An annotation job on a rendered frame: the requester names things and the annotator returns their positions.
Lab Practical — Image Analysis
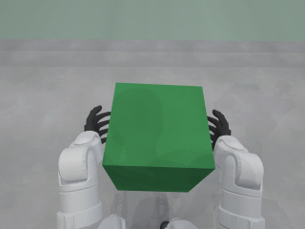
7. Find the robot right forearm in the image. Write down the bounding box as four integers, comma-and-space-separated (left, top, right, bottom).
213, 135, 265, 229

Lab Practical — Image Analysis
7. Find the carton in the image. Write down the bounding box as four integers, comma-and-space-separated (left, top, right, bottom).
102, 82, 215, 193

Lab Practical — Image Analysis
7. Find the robot left forearm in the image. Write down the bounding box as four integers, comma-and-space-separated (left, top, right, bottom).
56, 131, 104, 229

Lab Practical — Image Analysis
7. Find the robot left hand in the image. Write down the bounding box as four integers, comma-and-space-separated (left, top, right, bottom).
84, 105, 111, 144

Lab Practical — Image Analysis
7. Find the robot right thigh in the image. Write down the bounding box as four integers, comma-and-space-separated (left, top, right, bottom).
165, 219, 198, 229

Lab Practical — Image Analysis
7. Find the robot thigh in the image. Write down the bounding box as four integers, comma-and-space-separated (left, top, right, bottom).
165, 219, 198, 229
97, 216, 126, 229

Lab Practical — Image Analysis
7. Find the robot right hand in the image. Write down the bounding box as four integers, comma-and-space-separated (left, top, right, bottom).
207, 109, 232, 151

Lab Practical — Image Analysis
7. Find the robot left thigh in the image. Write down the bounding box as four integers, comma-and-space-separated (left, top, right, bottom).
97, 216, 126, 229

